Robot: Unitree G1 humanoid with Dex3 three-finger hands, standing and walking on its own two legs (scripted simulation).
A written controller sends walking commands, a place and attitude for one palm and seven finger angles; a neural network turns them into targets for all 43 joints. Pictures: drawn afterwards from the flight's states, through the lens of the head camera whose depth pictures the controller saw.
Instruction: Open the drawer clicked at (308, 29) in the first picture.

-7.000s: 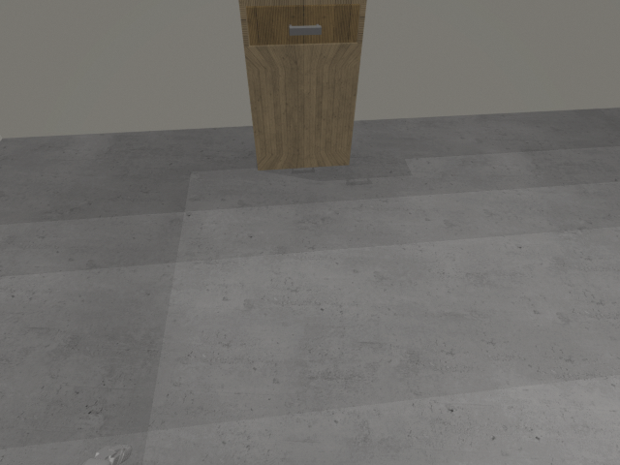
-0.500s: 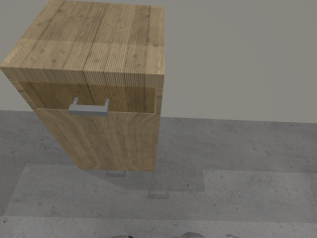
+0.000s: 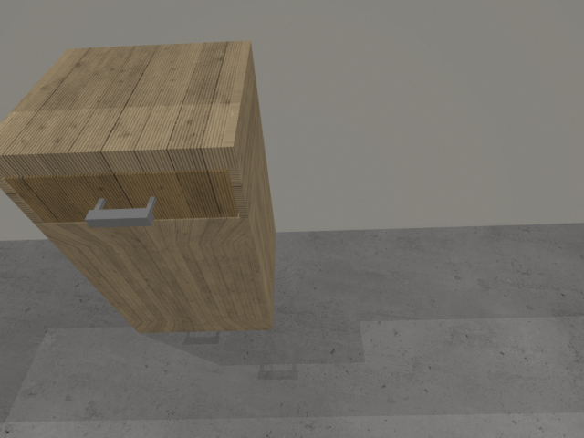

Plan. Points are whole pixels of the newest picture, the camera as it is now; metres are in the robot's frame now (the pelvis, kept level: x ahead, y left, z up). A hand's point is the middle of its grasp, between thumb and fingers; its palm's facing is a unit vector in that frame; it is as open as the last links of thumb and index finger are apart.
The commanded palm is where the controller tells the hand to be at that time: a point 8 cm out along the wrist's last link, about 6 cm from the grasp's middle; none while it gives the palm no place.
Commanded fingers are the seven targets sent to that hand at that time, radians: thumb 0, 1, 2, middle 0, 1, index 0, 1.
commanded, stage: come to a stop and stand still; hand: left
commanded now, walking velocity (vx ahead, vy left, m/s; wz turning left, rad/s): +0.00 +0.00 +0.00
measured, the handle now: (123, 209) +0.54 +0.38 -0.06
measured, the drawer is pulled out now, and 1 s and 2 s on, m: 0.00 0.00 0.00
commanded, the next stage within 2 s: look again from close up in 0.32 s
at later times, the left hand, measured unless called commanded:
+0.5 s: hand out of the picture -0.04 +0.16 -0.17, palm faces +0.03 -0.98 -0.19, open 7.3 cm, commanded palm none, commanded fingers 0.00 0.90 0.90 -0.20 -0.30 -0.20 -0.30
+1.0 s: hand out of the picture -0.02 +0.23 -0.17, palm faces +0.00 -0.98 -0.18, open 7.3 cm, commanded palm none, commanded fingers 0.00 0.90 0.90 -0.20 -0.30 -0.20 -0.30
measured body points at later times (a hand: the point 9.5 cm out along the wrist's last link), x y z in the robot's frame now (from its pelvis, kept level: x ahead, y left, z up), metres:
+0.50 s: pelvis -0.01 +0.01 +0.00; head +0.01 +0.00 +0.45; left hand -0.04 +0.21 -0.15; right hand -0.04 -0.21 -0.16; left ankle -0.05 +0.13 -0.73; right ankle -0.01 -0.05 -0.74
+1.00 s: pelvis -0.02 +0.07 +0.00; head -0.02 +0.06 +0.45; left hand -0.02 +0.28 -0.16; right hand -0.05 -0.13 -0.17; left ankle -0.04 +0.13 -0.74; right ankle -0.01 -0.05 -0.74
